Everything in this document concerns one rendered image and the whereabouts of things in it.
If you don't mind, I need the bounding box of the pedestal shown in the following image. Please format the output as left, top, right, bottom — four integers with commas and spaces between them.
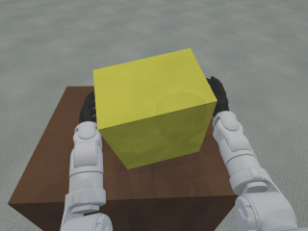
8, 86, 239, 231

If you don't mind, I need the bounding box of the right robot forearm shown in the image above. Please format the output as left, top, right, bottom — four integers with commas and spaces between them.
213, 111, 298, 227

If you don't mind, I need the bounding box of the left robot upper arm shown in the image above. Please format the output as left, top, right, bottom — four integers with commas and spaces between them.
62, 213, 114, 231

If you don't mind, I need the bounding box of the carton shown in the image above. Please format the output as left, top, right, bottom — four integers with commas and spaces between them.
92, 48, 218, 169

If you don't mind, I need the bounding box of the right robot upper arm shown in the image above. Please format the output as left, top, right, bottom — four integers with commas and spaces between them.
235, 192, 308, 231

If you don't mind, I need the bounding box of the left robot forearm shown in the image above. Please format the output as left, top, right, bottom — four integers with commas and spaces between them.
60, 121, 106, 231

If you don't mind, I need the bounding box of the right robot hand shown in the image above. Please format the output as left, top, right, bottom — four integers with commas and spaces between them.
206, 76, 229, 118

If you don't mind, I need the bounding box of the left robot hand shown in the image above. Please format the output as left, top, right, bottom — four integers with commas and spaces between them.
79, 91, 97, 124

